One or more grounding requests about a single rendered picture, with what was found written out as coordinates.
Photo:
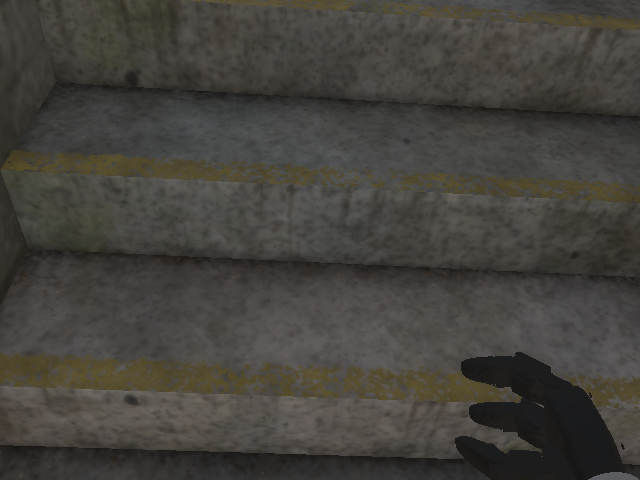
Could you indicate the robot right hand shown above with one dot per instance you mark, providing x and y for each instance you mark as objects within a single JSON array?
[{"x": 575, "y": 441}]

